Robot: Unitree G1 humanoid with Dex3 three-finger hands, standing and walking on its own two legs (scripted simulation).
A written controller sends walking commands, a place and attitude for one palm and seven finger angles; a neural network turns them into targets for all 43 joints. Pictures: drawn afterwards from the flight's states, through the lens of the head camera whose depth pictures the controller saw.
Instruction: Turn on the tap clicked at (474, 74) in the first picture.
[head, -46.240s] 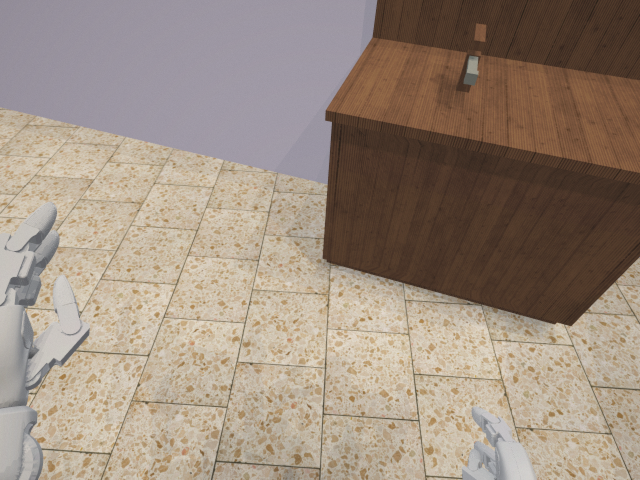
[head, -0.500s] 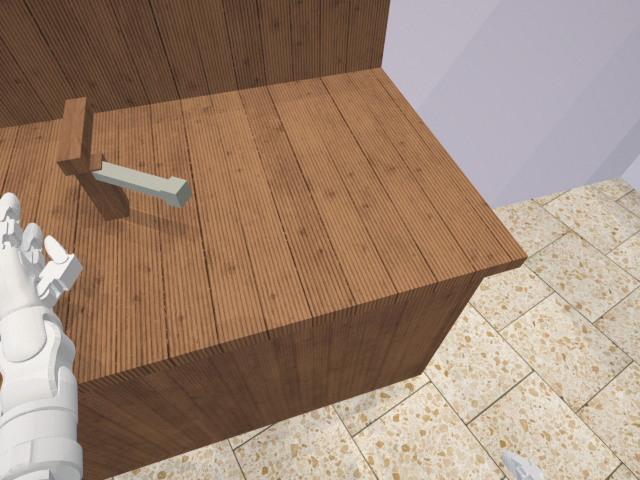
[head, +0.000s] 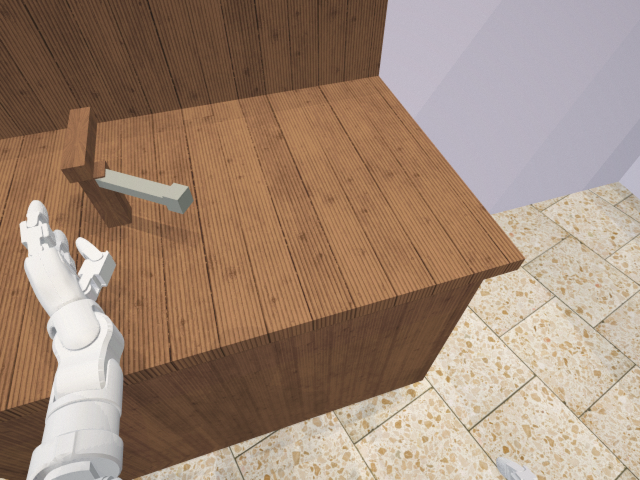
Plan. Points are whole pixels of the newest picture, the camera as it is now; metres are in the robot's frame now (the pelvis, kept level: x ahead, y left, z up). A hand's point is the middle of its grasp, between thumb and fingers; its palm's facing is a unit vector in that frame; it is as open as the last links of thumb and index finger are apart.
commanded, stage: push the lever round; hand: left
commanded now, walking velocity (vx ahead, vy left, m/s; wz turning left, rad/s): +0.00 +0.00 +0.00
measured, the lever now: (178, 198) +0.46 +0.22 +0.09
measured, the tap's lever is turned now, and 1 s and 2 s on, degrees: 53 53 78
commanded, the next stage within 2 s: none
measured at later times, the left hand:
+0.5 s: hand (143, 242) +0.39 +0.25 +0.08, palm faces +0.74 -0.67 -0.07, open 7.8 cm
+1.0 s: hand (171, 224) +0.42 +0.22 +0.08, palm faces +0.80 -0.60 -0.08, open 7.8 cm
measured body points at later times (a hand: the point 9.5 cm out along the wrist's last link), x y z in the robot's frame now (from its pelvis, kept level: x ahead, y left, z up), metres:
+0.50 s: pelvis +0.00 -0.01 +0.00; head +0.04 -0.01 +0.45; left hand +0.35 +0.28 +0.08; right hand +0.11 -0.26 -0.12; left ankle +0.00 +0.13 -0.71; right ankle +0.01 -0.11 -0.71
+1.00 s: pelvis +0.00 -0.01 +0.00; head +0.04 -0.02 +0.44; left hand +0.38 +0.25 +0.08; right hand +0.09 -0.27 -0.13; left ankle -0.01 +0.13 -0.71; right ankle +0.01 -0.11 -0.71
